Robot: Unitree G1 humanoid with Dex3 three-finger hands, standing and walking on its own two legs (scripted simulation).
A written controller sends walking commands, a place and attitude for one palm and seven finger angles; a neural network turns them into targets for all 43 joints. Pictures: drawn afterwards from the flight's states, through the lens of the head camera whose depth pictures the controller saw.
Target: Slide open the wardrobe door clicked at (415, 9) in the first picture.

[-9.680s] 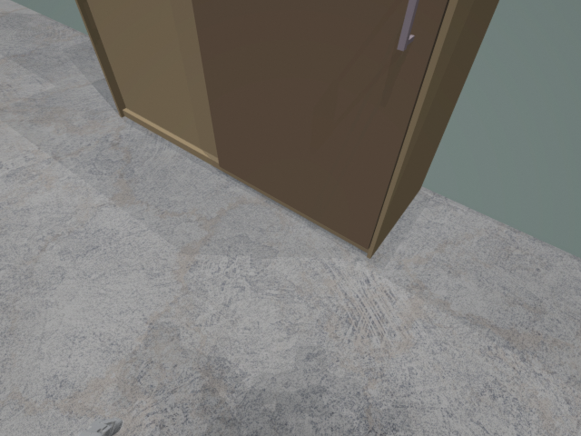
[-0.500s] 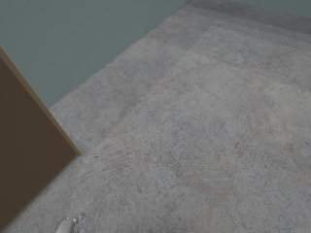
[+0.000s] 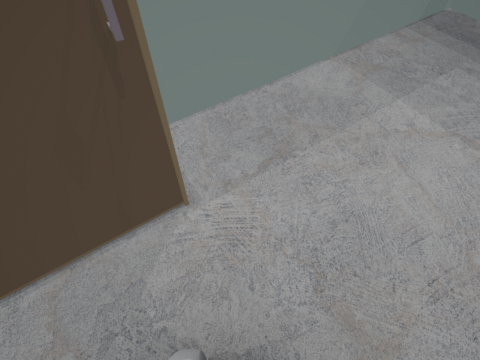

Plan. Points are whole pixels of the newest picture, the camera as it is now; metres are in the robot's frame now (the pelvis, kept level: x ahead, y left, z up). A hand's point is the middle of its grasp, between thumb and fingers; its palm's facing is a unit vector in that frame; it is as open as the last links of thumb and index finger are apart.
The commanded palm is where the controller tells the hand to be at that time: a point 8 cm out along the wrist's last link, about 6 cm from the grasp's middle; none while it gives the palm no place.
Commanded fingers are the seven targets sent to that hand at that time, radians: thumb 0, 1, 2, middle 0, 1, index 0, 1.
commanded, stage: turn to face it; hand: right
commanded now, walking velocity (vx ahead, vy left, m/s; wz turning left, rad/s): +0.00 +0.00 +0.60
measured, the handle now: out of the picture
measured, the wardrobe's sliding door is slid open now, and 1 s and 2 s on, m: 0.00 0.00 0.00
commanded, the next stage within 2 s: take the last steps up to it in 1.04 s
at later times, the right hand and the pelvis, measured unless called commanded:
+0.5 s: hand out of the picture +0.15 -0.17 -0.17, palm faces -0.24 +0.94 -0.22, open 7.4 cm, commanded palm none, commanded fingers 0.00 -0.90 -0.90 0.20 0.30 0.20 0.30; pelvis +0.03 +0.01 +0.00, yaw +17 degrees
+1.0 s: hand (301, 314) +0.23 -0.10 -0.16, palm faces -0.56 +0.80 -0.23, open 7.4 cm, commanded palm none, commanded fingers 0.00 -0.90 -0.90 0.20 0.30 0.20 0.30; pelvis +0.03 +0.01 +0.00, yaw +34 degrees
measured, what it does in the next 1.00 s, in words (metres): steps on the spot, turning left: left foot, then right foot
